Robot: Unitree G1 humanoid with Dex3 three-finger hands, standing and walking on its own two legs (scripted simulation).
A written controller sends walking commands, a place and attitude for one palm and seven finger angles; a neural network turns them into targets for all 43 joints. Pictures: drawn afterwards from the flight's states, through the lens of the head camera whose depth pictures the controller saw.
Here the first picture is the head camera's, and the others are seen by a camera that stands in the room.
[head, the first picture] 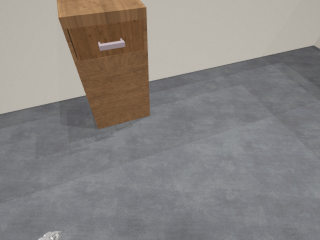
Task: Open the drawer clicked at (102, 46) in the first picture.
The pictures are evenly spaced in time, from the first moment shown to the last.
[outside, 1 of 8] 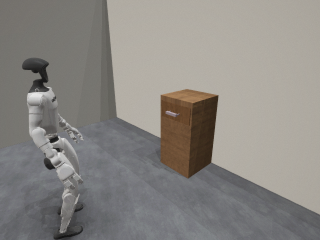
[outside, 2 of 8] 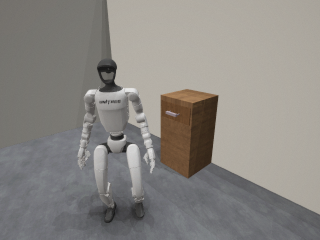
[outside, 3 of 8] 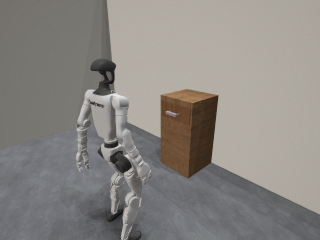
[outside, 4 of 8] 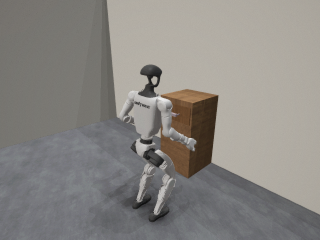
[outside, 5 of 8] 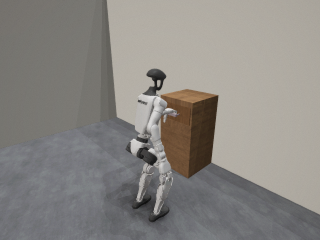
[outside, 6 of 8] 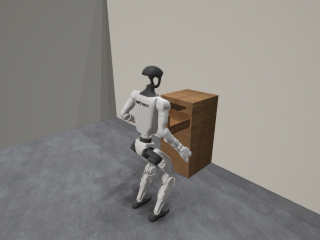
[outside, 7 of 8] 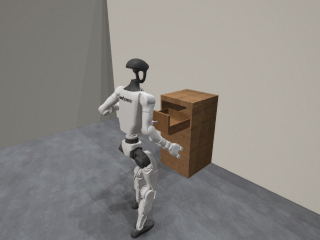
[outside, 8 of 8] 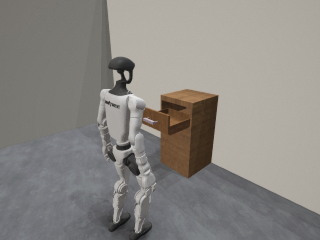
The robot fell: no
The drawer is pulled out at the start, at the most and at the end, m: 0.00 0.30 0.30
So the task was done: yes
